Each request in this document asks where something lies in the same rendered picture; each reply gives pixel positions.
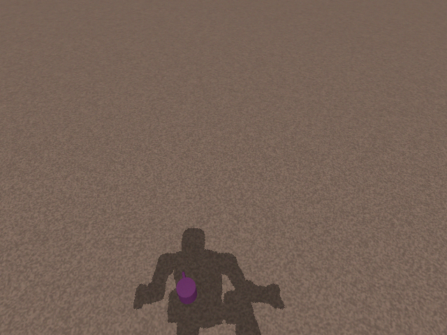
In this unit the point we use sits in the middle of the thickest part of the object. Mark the mug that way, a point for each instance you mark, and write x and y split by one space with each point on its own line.
186 290

